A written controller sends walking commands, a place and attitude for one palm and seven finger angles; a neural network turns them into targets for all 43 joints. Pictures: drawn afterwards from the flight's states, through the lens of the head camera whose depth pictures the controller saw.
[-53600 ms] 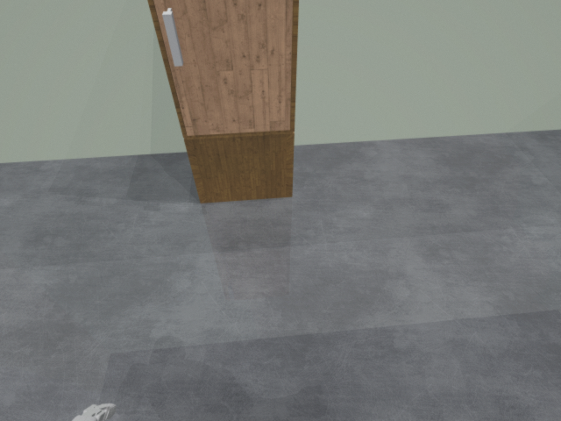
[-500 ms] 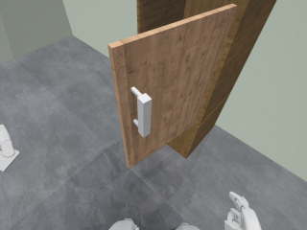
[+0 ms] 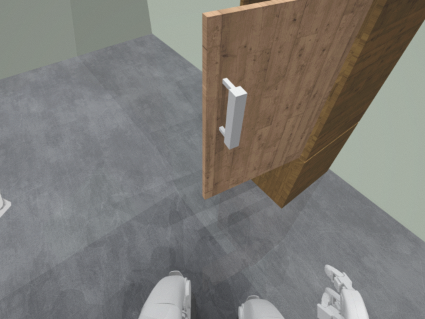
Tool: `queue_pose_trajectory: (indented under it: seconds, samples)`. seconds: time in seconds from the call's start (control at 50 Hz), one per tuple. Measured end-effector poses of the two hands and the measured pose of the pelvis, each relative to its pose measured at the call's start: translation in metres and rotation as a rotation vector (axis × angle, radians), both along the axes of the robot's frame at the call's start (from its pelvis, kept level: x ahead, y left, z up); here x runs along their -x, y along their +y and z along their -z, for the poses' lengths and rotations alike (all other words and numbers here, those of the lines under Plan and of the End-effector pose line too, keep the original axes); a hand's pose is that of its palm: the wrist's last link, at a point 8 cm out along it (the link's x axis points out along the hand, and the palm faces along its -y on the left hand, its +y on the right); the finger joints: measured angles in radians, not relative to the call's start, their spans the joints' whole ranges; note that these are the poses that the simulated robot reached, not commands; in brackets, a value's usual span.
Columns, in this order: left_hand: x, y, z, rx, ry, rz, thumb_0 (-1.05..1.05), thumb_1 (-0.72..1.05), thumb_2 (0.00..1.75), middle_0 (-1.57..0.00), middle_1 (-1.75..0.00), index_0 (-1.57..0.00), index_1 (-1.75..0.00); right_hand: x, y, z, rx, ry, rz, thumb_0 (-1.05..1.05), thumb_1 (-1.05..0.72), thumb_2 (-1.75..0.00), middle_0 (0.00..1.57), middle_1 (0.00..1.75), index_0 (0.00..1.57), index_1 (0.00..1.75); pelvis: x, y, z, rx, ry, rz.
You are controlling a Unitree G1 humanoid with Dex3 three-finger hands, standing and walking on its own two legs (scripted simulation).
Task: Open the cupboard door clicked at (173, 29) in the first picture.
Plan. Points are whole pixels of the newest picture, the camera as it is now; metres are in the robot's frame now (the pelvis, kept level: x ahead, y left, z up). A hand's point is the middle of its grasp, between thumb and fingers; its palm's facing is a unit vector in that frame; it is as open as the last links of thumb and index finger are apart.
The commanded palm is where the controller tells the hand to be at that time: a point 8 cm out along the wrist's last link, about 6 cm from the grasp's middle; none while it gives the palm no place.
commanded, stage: step back with the hand held close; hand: left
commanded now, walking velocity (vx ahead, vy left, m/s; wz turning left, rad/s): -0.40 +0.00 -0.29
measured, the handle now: (229, 114) +0.51 +0.00 +0.09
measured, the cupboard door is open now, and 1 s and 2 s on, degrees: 79 79 79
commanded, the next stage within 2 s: stop stepping back and stand still in 0.14 s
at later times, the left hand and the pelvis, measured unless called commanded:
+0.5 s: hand out of the picture +0.13 +0.24 +0.22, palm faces +0.21 -0.84 -0.50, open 7.4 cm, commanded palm +0.07 +0.29 +0.22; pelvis -0.13 +0.03 +0.04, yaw -12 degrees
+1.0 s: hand out of the picture +0.08 +0.21 +0.21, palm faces +0.19 -0.85 -0.49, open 7.4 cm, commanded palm +0.05 +0.26 +0.22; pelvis -0.17 +0.01 +0.04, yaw -17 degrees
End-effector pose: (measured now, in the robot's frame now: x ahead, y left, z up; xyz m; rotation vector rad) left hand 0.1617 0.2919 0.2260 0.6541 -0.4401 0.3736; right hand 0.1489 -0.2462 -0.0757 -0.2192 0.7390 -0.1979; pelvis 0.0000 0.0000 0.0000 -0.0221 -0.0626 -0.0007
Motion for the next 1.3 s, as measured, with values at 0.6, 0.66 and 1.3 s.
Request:
queue_pose_trajectory:
  seconds: [0.6, 0.66, 1.3]
  samples:
    - [0.076, -0.022, -0.01, 0.061, 0.182, 0.245, 0.02, 0.89, 0.9, -0.21, -0.3, -0.21, -0.3, 0.238, 0.001, -0.037, -0.015, 0.067, 0.251, 0.01, -0.9, -0.9, 0.2, 0.3, 0.21, 0.3, 0.147, 0.024, -0.042, -0.025, 0.081, 0.261]
    - [0.083, -0.025, -0.006, 0.083, 0.172, 0.253, 0.02, 0.89, 0.9, -0.21, -0.3, -0.21, -0.3, 0.266, -0.01, -0.037, 0.014, 0.099, 0.306, 0.01, -0.9, -0.9, 0.2, 0.3, 0.21, 0.3, 0.149, 0.023, -0.043, -0.035, 0.06, 0.283]
    - [0.074, -0.036, 0.149, 0.216, 0.803, 0.193, 0.01, 0.9, 0.9, -0.2, -0.3, -0.2, -0.3, 0.235, -0.01, -0.019, -0.045, 0.051, 0.192, 0.01, -0.9, -0.9, 0.2, 0.3, 0.21, 0.3, 0.179, 0.033, -0.036, -0.032, 0.073, 0.274]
